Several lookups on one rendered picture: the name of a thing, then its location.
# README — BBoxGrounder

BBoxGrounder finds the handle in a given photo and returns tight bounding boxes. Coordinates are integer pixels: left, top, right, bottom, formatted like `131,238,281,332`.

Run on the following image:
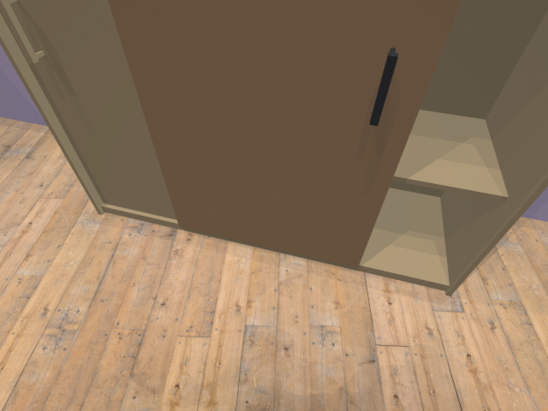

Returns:
370,47,398,126
0,0,39,64

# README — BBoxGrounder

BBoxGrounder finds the wardrobe door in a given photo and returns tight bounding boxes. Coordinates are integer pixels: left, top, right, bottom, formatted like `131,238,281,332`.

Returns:
108,0,462,268
0,0,177,220

